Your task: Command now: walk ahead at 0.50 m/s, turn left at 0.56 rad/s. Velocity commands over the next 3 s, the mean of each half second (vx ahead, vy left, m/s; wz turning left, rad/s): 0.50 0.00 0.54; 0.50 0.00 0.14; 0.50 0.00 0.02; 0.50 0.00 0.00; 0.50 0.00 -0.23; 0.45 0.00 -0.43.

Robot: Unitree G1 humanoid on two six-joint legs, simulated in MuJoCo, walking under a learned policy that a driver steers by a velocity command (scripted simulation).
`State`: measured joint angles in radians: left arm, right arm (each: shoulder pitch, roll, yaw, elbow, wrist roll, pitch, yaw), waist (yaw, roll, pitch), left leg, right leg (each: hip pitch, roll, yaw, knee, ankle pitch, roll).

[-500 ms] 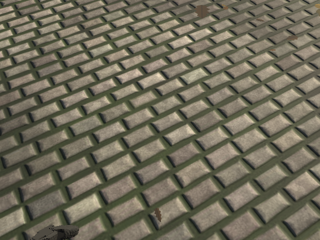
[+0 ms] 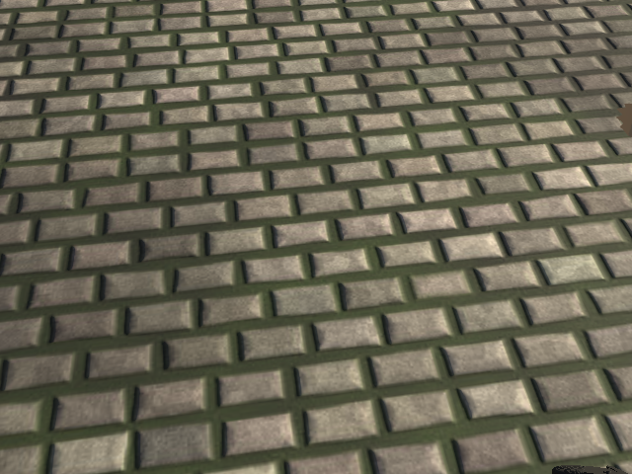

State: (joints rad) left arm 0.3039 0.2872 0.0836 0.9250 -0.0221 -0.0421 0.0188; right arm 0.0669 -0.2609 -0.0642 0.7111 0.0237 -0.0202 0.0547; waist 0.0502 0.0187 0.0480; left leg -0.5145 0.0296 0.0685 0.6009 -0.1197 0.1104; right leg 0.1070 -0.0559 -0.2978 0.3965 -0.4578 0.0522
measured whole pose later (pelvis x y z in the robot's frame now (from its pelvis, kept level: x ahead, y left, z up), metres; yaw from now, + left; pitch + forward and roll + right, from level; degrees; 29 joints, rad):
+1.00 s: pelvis +0.55 +0.10 +0.01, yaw +19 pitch +2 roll -2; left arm 0.40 0.29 0.05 0.93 -0.03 -0.06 -0.01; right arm 0.02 -0.25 -0.03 0.66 0.01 -0.08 0.03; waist 0.10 0.02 0.02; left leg -0.51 0.03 0.00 0.49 -0.04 0.05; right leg 0.06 0.01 -0.01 0.28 -0.38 0.01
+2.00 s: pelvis +1.07 +0.27 +0.02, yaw +19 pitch +2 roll -2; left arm 0.36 0.28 0.06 0.93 -0.02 -0.06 0.00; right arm 0.05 -0.26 -0.03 0.78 0.01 -0.07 0.03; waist 0.08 0.03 0.01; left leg -0.58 0.08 -0.02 0.54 0.03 0.01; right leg 0.04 0.04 -0.05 0.22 -0.29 -0.02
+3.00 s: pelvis +1.61 +0.40 +0.02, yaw -4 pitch +2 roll -1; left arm 0.30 0.27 0.06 0.79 0.00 -0.05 0.01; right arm 0.05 -0.28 -0.05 0.79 -0.01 -0.10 0.02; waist 0.06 0.05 0.04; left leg -0.62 0.07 -0.05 0.55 0.13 -0.03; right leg -0.08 0.11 0.09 0.34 -0.27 -0.08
